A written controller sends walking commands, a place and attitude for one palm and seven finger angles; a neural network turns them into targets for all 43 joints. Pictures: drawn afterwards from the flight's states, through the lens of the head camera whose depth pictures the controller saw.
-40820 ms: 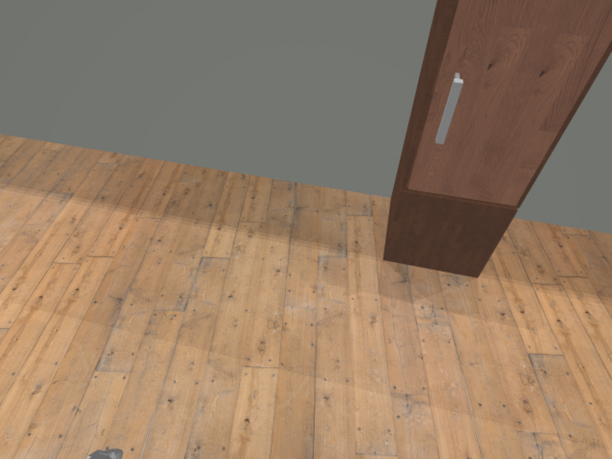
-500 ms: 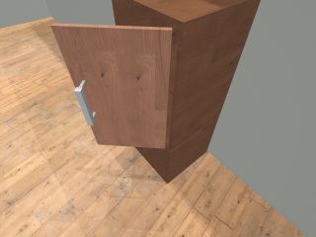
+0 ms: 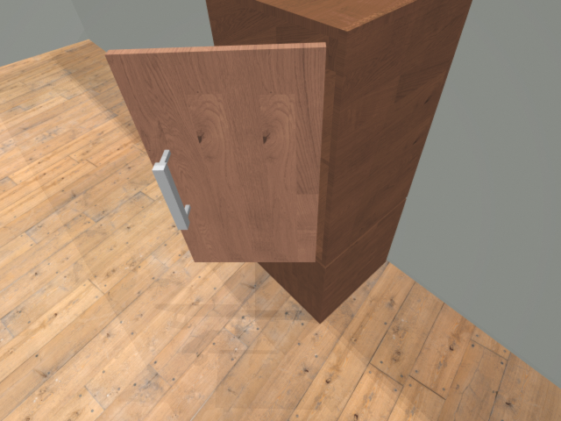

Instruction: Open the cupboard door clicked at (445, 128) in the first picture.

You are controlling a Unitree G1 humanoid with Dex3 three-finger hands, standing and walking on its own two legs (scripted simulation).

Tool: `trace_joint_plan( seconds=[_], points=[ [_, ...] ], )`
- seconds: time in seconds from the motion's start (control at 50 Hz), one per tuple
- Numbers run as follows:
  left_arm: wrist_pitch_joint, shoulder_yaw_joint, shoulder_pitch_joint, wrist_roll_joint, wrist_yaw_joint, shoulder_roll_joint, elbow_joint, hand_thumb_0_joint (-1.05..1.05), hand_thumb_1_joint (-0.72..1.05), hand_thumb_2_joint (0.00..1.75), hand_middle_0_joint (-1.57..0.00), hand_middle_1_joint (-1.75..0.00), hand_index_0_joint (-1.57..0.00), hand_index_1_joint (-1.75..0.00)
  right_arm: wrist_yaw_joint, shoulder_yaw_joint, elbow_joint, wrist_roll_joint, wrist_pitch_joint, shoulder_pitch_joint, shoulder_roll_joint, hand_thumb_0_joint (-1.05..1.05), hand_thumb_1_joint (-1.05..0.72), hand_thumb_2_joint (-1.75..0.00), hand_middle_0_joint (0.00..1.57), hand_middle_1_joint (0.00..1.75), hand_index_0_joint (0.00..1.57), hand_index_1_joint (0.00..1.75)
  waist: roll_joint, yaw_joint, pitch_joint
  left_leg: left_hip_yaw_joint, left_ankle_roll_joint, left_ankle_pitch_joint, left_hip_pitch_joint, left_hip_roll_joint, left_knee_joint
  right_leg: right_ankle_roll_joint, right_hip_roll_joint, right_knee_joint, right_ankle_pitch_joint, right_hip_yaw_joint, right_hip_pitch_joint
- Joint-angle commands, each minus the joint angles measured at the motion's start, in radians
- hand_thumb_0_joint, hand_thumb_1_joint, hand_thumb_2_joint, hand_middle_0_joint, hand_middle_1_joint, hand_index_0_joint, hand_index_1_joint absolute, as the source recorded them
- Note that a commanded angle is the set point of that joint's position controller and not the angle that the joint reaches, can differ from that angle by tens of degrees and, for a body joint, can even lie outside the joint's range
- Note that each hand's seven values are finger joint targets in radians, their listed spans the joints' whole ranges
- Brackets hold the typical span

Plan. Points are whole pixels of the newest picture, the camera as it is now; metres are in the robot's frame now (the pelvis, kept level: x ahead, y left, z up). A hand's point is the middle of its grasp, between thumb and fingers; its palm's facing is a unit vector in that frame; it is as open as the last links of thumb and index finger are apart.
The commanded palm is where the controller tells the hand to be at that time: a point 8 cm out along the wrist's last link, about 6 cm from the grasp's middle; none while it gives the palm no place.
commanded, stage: come to a stop and stand still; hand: left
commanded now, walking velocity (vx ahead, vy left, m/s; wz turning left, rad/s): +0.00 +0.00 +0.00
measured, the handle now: (175, 191) +0.54 +0.27 -0.02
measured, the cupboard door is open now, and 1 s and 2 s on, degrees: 46 46 46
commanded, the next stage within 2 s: look again from close up in 1.02 s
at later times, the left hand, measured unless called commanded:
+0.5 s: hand out of the picture +0.03 +0.21 -0.17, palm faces +0.02 -0.99 -0.15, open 7.4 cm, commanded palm none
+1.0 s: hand out of the picture +0.00 +0.22 -0.17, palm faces +0.00 -0.98 -0.21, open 7.4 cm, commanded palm none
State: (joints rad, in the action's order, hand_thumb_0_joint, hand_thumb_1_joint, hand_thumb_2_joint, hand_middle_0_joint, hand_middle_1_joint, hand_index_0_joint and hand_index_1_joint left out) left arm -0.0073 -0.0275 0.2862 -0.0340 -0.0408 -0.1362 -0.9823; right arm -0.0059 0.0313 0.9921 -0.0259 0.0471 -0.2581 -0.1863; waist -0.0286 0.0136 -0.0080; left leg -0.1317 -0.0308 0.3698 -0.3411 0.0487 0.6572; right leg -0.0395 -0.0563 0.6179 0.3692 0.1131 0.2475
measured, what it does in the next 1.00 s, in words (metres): shifts its weight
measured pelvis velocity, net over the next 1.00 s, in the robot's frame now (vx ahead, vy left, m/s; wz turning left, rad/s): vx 0.01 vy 0.05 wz -0.01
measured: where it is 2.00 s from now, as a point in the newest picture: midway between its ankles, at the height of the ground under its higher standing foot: outside the picture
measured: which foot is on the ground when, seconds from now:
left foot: down 0.00-1.00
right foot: down 0.00-1.00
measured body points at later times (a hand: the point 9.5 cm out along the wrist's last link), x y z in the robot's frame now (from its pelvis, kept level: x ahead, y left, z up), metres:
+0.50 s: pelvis +0.03 +0.05 +0.01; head +0.04 +0.07 +0.46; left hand +0.03 +0.27 -0.16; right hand +0.02 -0.18 -0.14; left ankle +0.03 +0.15 -0.73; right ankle -0.03 -0.09 -0.73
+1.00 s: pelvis +0.01 +0.05 +0.00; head +0.02 +0.04 +0.45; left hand +0.01 +0.27 -0.15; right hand +0.01 -0.17 -0.16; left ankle +0.03 +0.15 -0.73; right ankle -0.03 -0.09 -0.73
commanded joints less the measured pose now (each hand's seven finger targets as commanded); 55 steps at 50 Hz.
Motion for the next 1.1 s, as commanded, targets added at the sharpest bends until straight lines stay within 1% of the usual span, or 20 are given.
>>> trace_joint_plan(
  seconds=[0.0,0.02,0.06,0.1,0.12,0.14,0.16,0.2,0.22,0.28,0.32,0.7,0.72,0.74,0.76,0.78,0.82,0.86,0.94,1.08],
  points=[
    [-0.025,-0.032,0.048,0.0,-0.006,-0.157,0.022,0.0,0.9,0.9,-0.2,-0.3,-0.2,-0.3,0.004,0.004,-0.041,0.005,-0.037,0.007,-0.022,0.0,-0.9,-0.9,0.2,0.3,0.2,0.3,0.183,-0.001,-0.088,0.098,0.035,0.052,-0.115,-0.088,0.168,-0.145,-0.267,-0.332,-0.437,-0.255,-0.04],
    [-0.026,-0.035,0.045,0.0,-0.004,-0.167,0.02,0.0,0.9,0.9,-0.2,-0.3,-0.2,-0.3,0.004,-0.001,-0.032,0.008,-0.041,-0.006,-0.011,0.0,-0.9,-0.9,0.2,0.3,0.2,0.3,0.173,-0.002,-0.064,0.08,0.04,0.05,-0.085,-0.084,0.105,-0.136,-0.242,-0.3,-0.52,-0.203,-0.074],
    [-0.023,-0.034,0.065,0.005,0.0,-0.171,0.003,0.0,0.9,0.9,-0.2,-0.3,-0.2,-0.3,0.0,-0.008,-0.011,0.013,-0.05,-0.005,0.005,0.0,-0.9,-0.9,0.2,0.3,0.2,0.3,0.155,0.011,-0.043,0.044,0.049,-0.018,-0.006,-0.069,-0.037,-0.112,-0.194,-0.254,-0.576,-0.149,-0.105],
    [-0.016,-0.032,0.061,0.015,0.002,-0.172,-0.014,0.0,0.9,0.9,-0.2,-0.3,-0.2,-0.3,-0.007,-0.012,0.02,0.012,-0.057,-0.05,0.006,0.0,-0.9,-0.9,0.2,0.3,0.2,0.3,0.135,-0.007,-0.023,0.032,0.051,-0.172,0.142,-0.069,-0.199,-0.064,-0.153,-0.201,-0.477,-0.116,-0.048],
    [-0.012,-0.029,0.058,0.018,0.006,-0.156,-0.019,0.0,0.9,0.9,-0.2,-0.3,-0.2,-0.3,-0.011,-0.01,0.032,0.011,-0.063,-0.071,-0.019,0.0,-0.9,-0.9,0.2,0.3,0.2,0.3,0.082,-0.013,-0.012,0.067,0.042,-0.294,0.205,-0.1,-0.244,-0.028,-0.116,-0.157,-0.408,-0.094,-0.017],
    [-0.006,-0.026,0.074,0.019,0.007,-0.128,-0.019,0.0,0.9,0.9,-0.2,-0.3,-0.2,-0.3,-0.016,-0.003,0.04,0.008,-0.07,-0.084,-0.056,0.0,-0.9,-0.9,0.2,0.3,0.2,0.3,-0.011,-0.001,0.004,0.13,0.014,-0.476,0.24,-0.172,-0.23,0.007,-0.074,-0.124,-0.292,-0.066,0.012],
    [0.0,-0.022,0.079,0.013,0.007,-0.111,-0.016,0.0,0.9,0.9,-0.2,-0.3,-0.2,-0.3,-0.019,0.001,0.043,0.007,-0.068,-0.094,-0.087,0.0,-0.9,-0.9,0.2,0.3,0.2,0.3,-0.032,0.003,0.006,0.166,-0.015,-0.555,0.23,-0.228,-0.215,0.026,-0.044,-0.125,-0.147,-0.05,0.008],
    [0.006,-0.016,0.056,0.019,0.007,-0.095,-0.041,0.0,0.9,0.9,-0.2,-0.3,-0.2,-0.3,-0.028,-0.006,0.065,0.01,-0.073,-0.07,-0.086,0.0,-0.9,-0.9,0.2,0.3,0.2,0.3,-0.127,0.006,-0.011,0.203,-0.048,-0.604,0.181,-0.239,-0.266,0.047,-0.029,-0.135,-0.092,-0.03,-0.037],
    [0.008,-0.012,0.059,0.022,0.008,-0.096,-0.056,0.0,0.9,0.9,-0.2,-0.3,-0.2,-0.3,-0.033,-0.01,0.066,0.013,-0.073,-0.056,-0.079,0.0,-0.9,-0.9,0.2,0.3,0.2,0.3,-0.121,0.011,-0.021,0.199,-0.046,-0.564,0.165,-0.228,-0.289,0.049,-0.032,-0.157,-0.096,-0.036,-0.056],
    [0.003,-0.005,0.074,0.018,0.008,-0.09,-0.094,0.0,0.9,0.9,-0.2,-0.3,-0.2,-0.3,-0.036,-0.012,0.083,0.014,-0.074,-0.053,-0.06,0.0,-0.9,-0.9,0.2,0.3,0.2,0.3,-0.005,0.008,-0.03,0.157,-0.016,-0.529,0.183,-0.19,-0.265,0.042,-0.059,-0.217,-0.225,-0.053,-0.079],
    [0.001,-0.003,0.072,0.019,0.008,-0.095,-0.107,0.0,0.9,0.9,-0.2,-0.3,-0.2,-0.3,-0.036,-0.015,0.097,0.014,-0.076,-0.066,-0.053,0.0,-0.9,-0.9,0.2,0.3,0.2,0.3,-0.005,0.002,-0.008,0.148,-0.006,-0.491,0.197,-0.178,-0.274,0.04,-0.069,-0.231,-0.245,-0.053,-0.095],
    [-0.001,0.004,0.096,0.019,0.002,-0.076,-0.142,0.0,0.9,0.9,-0.2,-0.3,-0.2,-0.3,-0.034,-0.022,0.14,0.015,-0.079,-0.104,-0.027,0.0,-0.9,-0.9,0.2,0.3,0.2,0.3,0.027,0.0,-0.068,0.15,-0.001,-0.35,0.168,-0.159,-0.336,0.043,-0.078,-0.278,-0.212,-0.05,-0.099],
    [-0.03,0.03,0.107,0.004,-0.037,-0.099,-0.143,0.0,0.9,0.9,-0.2,-0.3,-0.2,-0.3,-0.018,-0.023,0.063,0.024,-0.088,-0.033,-0.089,0.0,-0.9,-0.9,0.2,0.3,0.2,0.3,-0.034,0.005,-0.103,0.157,0.024,-0.612,0.112,-0.17,-0.143,0.028,-0.092,-0.257,-0.416,-0.131,-0.023],
    [-0.031,0.016,0.085,0.015,-0.028,-0.133,-0.099,0.0,0.9,0.9,-0.2,-0.3,-0.2,-0.3,-0.013,-0.018,0.05,0.015,-0.083,-0.083,-0.052,0.0,-0.9,-0.9,0.2,0.3,0.2,0.3,-0.069,-0.029,-0.049,0.158,0.017,-0.348,0.109,-0.151,-0.173,0.002,-0.098,-0.23,-0.222,-0.101,-0.054],
    [-0.036,0.015,0.064,0.014,-0.02,-0.14,-0.088,0.0,0.9,0.9,-0.2,-0.3,-0.2,-0.3,-0.007,-0.023,0.048,0.008,-0.081,-0.082,-0.051,0.0,-0.9,-0.9,0.2,0.3,0.2,0.3,-0.064,-0.016,-0.061,0.156,0.016,-0.278,0.075,-0.146,-0.186,-0.003,-0.083,-0.221,-0.175,-0.096,-0.044],
    [-0.031,0.018,0.064,0.016,-0.012,-0.132,-0.078,0.0,0.9,0.9,-0.2,-0.3,-0.2,-0.3,-0.007,-0.021,0.031,0.011,-0.078,-0.088,-0.057,0.0,-0.9,-0.9,0.2,0.3,0.2,0.3,-0.029,-0.024,-0.028,0.164,0.003,-0.216,0.08,-0.142,-0.199,-0.001,-0.068,-0.205,-0.097,-0.084,-0.042],
    [-0.029,0.021,0.073,0.017,-0.007,-0.106,-0.077,0.0,0.9,0.9,-0.2,-0.3,-0.2,-0.3,-0.01,-0.019,0.021,0.011,-0.081,-0.094,-0.066,0.0,-0.9,-0.9,0.2,0.3,0.2,0.3,-0.016,-0.026,0.001,0.176,-0.013,-0.27,0.09,-0.148,-0.206,0.005,-0.052,-0.171,-0.125,-0.071,-0.047],
    [-0.026,0.024,0.08,0.016,-0.006,-0.096,-0.076,0.0,0.9,0.9,-0.2,-0.3,-0.2,-0.3,-0.014,-0.021,0.02,0.011,-0.084,-0.095,-0.063,0.0,-0.9,-0.9,0.2,0.3,0.2,0.3,-0.011,-0.018,-0.013,0.178,-0.022,-0.323,0.089,-0.154,-0.211,0.01,-0.047,-0.161,-0.149,-0.064,-0.051],
    [-0.013,0.023,0.077,0.018,-0.002,-0.1,-0.07,0.0,0.9,0.9,-0.2,-0.3,-0.2,-0.3,-0.012,-0.02,0.016,0.013,-0.074,-0.081,-0.072,0.0,-0.9,-0.9,0.2,0.3,0.2,0.3,0.03,-0.015,-0.089,0.175,-0.016,-0.147,0.043,-0.146,-0.267,0.015,-0.044,-0.181,-0.054,-0.067,-0.012],
    [-0.017,0.023,0.077,0.019,0.001,-0.122,-0.064,0.0,0.9,0.9,-0.2,-0.3,-0.2,-0.3,-0.01,-0.025,0.035,0.012,-0.074,-0.064,-0.075,0.0,-0.9,-0.9,0.2,0.3,0.2,0.3,0.06,-0.012,-0.076,0.141,-0.009,-0.196,0.095,-0.139,-0.265,0.017,-0.059,-0.21,-0.103,-0.088,-0.007]
  ],
)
